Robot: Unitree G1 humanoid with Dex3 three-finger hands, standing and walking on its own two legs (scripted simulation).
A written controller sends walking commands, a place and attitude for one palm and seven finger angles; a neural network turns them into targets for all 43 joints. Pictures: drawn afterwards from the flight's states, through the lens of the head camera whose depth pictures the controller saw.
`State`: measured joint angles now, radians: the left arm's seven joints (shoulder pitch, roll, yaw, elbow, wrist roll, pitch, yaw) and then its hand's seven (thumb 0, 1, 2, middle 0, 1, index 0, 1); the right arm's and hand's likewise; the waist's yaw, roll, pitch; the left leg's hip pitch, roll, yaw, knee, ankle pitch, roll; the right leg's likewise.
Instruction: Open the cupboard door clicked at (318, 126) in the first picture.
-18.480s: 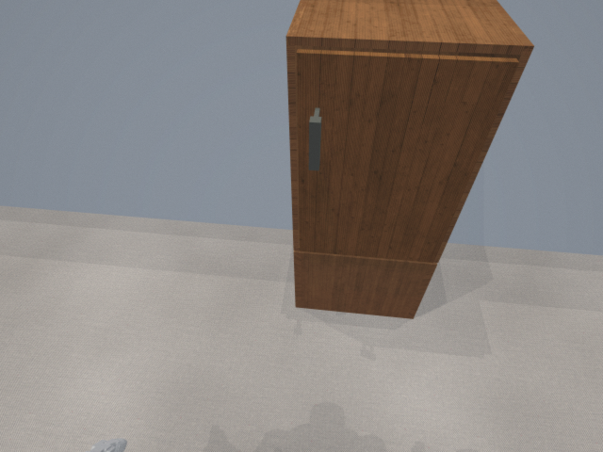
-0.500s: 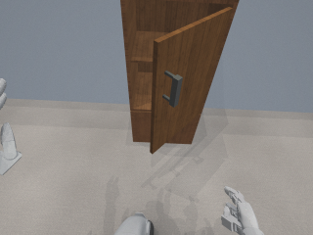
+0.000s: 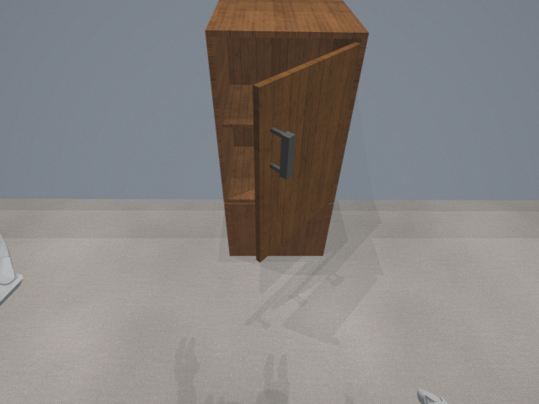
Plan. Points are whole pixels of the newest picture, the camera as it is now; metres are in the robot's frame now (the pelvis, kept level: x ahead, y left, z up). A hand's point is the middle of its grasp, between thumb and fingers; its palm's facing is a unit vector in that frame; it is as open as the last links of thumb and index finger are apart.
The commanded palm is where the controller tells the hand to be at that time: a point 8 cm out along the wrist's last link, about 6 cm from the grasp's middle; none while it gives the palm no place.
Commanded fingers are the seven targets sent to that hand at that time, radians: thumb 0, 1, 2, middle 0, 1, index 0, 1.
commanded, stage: stop stepping back and stand still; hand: left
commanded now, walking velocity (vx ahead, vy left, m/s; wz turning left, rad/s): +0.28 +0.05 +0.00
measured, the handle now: (280, 152) +0.67 +0.02 +0.03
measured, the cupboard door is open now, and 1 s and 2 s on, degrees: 47 47 47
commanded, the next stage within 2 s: let the arm hang, fingers relaxed in 1.00 s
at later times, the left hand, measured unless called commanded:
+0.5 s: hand (56, 304) +0.18 +0.25 +0.16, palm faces +0.49 -0.68 -0.54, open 7.4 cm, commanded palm +0.12 +0.28 +0.18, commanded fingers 0.00 0.90 0.90 -0.20 -0.30 -0.20 -0.30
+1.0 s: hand (102, 273) +0.23 +0.22 +0.15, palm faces +0.43 -0.77 -0.48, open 7.4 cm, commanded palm +0.17 +0.26 +0.18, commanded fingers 0.00 0.90 0.90 -0.20 -0.30 -0.20 -0.30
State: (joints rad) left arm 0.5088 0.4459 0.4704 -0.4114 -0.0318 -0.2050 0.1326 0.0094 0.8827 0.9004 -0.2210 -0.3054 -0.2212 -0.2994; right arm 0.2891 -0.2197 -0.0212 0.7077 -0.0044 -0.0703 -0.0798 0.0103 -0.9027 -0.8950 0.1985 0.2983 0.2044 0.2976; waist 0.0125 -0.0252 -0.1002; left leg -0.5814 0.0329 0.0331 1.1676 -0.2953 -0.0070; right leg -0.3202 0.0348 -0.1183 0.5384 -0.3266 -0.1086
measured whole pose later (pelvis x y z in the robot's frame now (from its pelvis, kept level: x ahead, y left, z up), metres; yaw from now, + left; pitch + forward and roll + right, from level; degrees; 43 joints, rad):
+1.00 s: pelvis +0.03 -0.04 +0.00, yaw +1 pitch -1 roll +0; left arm 0.54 0.38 0.36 -0.42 -0.05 -0.16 0.16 0.01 0.89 0.90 -0.21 -0.30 -0.21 -0.30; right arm 0.16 -0.24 -0.01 0.58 0.02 -0.07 -0.05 0.01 -0.90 -0.90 0.20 0.30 0.20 0.30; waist 0.01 0.04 0.06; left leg -0.20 0.03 0.05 0.47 -0.25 -0.01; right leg -0.17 0.09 -0.12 0.41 -0.23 -0.11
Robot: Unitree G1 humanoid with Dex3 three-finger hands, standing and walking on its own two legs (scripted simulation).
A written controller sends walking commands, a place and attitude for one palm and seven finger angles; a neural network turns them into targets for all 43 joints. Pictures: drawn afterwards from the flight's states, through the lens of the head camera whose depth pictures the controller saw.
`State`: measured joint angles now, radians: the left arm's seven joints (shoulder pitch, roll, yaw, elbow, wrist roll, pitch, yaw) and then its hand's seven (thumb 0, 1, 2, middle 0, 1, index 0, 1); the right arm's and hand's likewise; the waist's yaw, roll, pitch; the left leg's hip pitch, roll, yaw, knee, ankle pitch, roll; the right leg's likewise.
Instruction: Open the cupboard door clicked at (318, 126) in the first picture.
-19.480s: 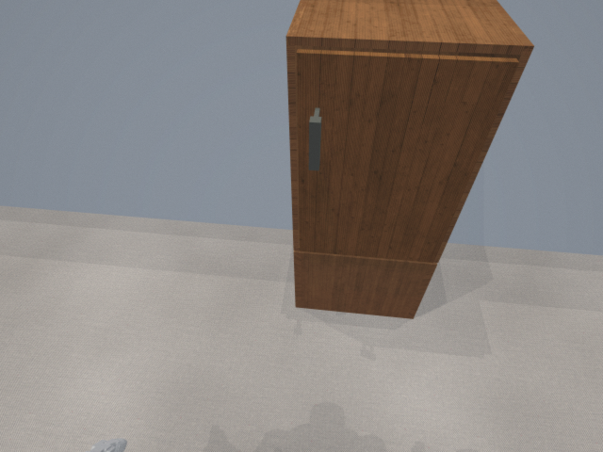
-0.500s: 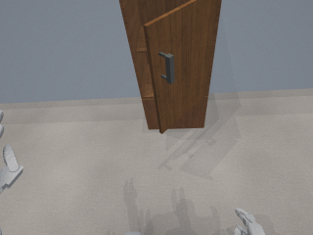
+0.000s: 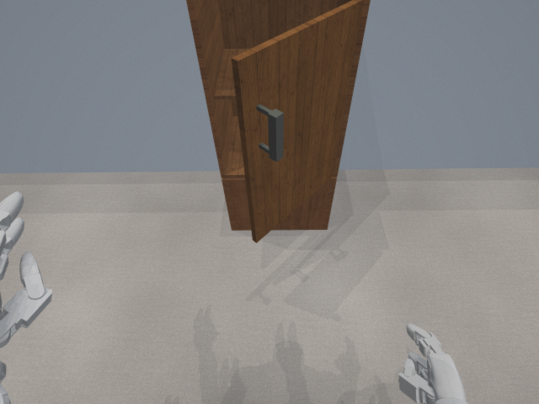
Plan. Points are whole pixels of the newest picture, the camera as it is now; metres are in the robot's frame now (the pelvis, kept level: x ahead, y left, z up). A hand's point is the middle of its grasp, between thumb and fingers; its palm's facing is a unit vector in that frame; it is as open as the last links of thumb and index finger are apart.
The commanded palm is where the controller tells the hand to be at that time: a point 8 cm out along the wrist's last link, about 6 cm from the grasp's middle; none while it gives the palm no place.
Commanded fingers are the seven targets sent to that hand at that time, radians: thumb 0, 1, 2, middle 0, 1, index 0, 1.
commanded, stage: let the arm hang, fingers relaxed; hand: left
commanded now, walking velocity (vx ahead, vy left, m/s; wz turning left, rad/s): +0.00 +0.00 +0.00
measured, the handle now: (269, 132) +0.64 +0.05 +0.03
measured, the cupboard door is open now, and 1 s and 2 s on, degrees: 47 47 47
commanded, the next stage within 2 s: look to check the result in 1.20 s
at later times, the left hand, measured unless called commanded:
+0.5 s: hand out of the picture +0.01 +0.21 -0.18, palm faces +0.09 -0.98 -0.18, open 6.9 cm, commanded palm none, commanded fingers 0.00 0.90 0.90 -0.20 -0.30 -0.20 -0.30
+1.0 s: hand out of the picture -0.03 +0.20 -0.17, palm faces +0.07 -0.98 -0.17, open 7.4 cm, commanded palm none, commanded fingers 0.00 0.90 0.90 -0.20 -0.30 -0.20 -0.30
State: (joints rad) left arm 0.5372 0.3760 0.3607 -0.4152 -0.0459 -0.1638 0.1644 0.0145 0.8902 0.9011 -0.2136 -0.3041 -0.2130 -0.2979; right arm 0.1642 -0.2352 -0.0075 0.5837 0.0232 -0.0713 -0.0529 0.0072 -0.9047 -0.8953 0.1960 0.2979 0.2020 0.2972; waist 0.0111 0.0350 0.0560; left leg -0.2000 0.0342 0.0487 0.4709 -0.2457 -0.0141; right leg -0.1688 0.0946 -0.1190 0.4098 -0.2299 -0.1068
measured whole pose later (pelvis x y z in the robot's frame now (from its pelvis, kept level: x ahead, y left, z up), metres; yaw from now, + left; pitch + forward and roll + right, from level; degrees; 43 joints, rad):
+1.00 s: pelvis -0.01 +0.05 +0.00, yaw +1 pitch -2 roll +0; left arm 0.30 0.10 0.00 1.16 0.00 -0.01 0.04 0.00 0.91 0.90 -0.20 -0.30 -0.20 -0.30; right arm 0.31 -0.12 0.03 1.14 -0.02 0.00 -0.03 0.00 -0.91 -0.89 0.20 0.30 0.20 0.30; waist 0.00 0.03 0.03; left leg -0.16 -0.04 0.06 0.38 -0.20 0.05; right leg -0.17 0.02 -0.10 0.41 -0.22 -0.06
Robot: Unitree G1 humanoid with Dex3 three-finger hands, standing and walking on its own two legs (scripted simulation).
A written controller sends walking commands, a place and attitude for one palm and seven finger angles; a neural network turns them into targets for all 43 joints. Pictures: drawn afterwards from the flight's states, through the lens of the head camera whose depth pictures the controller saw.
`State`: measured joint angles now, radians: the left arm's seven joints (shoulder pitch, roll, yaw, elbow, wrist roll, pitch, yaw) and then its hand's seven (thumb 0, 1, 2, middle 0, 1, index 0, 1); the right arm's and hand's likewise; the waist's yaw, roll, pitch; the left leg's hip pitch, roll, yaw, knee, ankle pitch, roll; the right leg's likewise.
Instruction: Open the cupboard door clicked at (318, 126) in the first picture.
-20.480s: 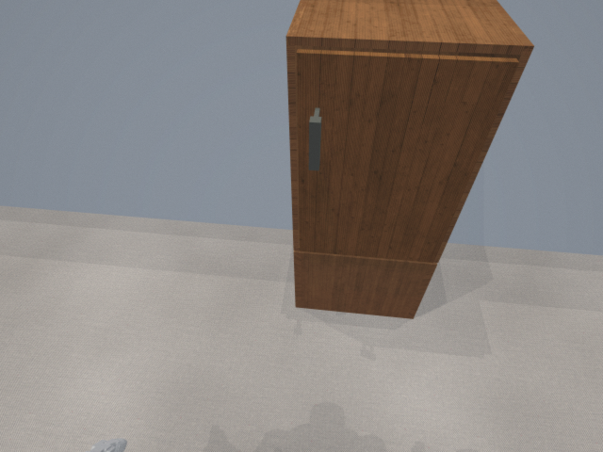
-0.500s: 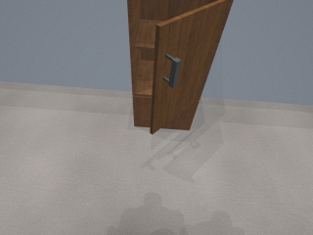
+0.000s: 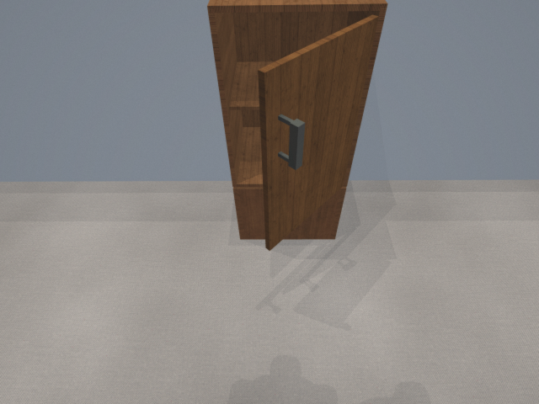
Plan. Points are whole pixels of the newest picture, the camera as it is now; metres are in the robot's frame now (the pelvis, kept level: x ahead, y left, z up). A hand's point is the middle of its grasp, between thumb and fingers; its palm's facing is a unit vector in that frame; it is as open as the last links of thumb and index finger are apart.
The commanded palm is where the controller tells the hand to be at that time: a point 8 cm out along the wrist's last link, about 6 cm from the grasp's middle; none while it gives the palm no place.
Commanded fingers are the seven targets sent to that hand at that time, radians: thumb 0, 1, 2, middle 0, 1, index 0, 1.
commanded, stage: let the arm hang, fingers relaxed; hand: left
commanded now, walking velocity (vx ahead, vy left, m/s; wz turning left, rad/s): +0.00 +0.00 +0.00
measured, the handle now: (289, 141) +0.65 +0.00 +0.02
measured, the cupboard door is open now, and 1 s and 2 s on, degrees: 47 47 47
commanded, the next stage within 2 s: look to check the result in 0.20 s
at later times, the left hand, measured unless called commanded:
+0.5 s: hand out of the picture -0.01 +0.15 -0.17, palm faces +0.05 -0.98 -0.19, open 7.4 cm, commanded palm none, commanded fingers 0.00 0.90 0.90 -0.20 -0.30 -0.20 -0.30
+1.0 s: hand out of the picture +0.01 +0.14 -0.18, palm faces +0.05 -0.98 -0.18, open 7.4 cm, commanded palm none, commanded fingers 0.00 0.90 0.90 -0.20 -0.30 -0.20 -0.30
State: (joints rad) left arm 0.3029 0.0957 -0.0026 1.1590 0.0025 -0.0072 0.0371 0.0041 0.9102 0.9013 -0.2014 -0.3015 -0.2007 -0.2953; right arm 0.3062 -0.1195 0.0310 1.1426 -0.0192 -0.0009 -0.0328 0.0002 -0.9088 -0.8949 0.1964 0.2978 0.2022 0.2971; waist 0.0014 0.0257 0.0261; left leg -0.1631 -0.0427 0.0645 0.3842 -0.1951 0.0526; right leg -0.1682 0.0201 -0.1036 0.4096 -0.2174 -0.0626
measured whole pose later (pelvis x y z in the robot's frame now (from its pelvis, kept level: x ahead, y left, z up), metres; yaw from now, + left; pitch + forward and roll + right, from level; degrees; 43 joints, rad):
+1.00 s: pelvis +0.03 -0.02 +0.00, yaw -1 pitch -1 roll +1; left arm 0.30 0.10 0.02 1.15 0.01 0.00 0.04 0.00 0.91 0.90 -0.20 -0.30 -0.20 -0.30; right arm 0.28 -0.13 0.01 1.15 -0.02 0.01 -0.05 0.00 -0.91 -0.90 0.20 0.30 0.20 0.30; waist 0.01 0.02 0.06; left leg -0.14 -0.01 0.07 0.42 -0.25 0.02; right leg -0.14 0.06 -0.09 0.41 -0.26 -0.09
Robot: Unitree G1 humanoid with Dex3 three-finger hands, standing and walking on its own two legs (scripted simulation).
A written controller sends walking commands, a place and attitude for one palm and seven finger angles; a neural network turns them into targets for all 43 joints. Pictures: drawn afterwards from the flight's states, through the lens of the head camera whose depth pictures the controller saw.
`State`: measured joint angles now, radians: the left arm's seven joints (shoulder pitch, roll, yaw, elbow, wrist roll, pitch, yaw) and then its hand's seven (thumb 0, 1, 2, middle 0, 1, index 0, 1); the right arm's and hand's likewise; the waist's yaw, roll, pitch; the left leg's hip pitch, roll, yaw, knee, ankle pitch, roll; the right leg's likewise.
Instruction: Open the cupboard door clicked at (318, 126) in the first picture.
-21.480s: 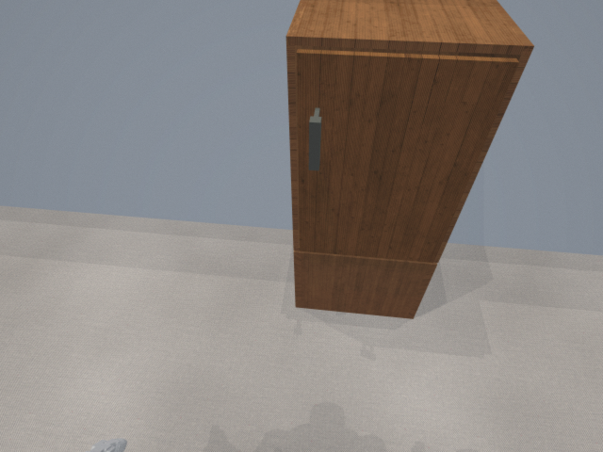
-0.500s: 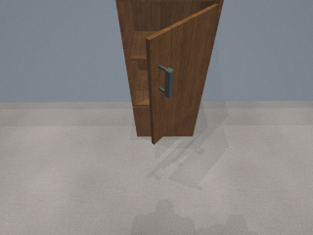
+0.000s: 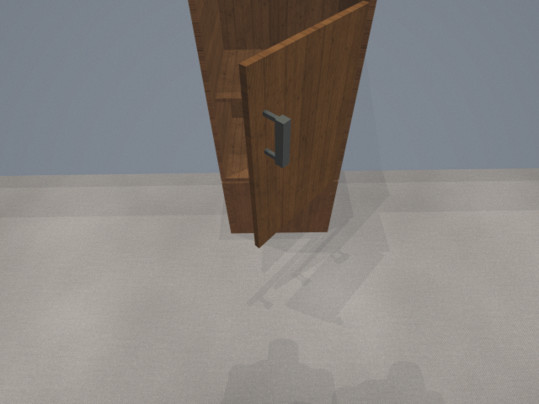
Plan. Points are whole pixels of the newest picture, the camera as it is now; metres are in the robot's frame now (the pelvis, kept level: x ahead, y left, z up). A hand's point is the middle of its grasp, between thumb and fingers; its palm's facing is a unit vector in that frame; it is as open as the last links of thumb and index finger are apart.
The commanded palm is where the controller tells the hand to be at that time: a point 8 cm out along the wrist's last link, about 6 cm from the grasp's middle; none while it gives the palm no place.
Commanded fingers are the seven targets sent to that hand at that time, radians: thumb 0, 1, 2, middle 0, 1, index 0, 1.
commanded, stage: walk to a spot facing it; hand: left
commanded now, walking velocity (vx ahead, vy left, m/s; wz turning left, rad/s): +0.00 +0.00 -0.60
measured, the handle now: (275, 138) +0.62 +0.03 +0.02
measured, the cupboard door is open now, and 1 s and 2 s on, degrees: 47 47 47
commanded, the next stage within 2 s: none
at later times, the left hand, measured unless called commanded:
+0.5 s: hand out of the picture +0.11 +0.24 -0.17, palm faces -0.16 -0.96 -0.25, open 7.4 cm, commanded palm none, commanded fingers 0.00 0.90 0.90 -0.20 -0.30 -0.20 -0.30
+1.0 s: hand (207, 401) +0.16 +0.13 -0.17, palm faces -0.49 -0.84 -0.24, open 7.4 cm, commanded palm none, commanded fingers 0.00 0.90 0.90 -0.20 -0.30 -0.20 -0.30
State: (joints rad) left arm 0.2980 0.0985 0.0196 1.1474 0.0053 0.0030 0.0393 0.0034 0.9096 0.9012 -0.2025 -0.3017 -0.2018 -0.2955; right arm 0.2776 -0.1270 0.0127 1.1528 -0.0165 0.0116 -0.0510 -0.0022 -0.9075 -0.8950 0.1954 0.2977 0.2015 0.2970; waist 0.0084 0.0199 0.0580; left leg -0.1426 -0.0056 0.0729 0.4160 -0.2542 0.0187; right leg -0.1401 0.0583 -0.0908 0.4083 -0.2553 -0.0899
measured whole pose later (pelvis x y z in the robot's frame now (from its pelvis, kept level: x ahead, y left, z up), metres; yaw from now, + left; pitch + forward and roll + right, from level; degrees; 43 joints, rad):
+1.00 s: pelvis +0.00 -0.01 -0.01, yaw -33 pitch +1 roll +1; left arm 0.20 0.18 0.06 0.92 0.02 0.03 0.01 0.00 0.90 0.90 -0.21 -0.30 -0.21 -0.30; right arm 0.09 -0.25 -0.06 0.88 -0.01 0.05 -0.02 0.00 -0.91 -0.90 0.19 0.30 0.20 0.30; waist 0.02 0.01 0.13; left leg -0.48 0.05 -0.01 0.99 -0.42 -0.08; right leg -0.27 0.06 0.09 0.52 -0.26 -0.04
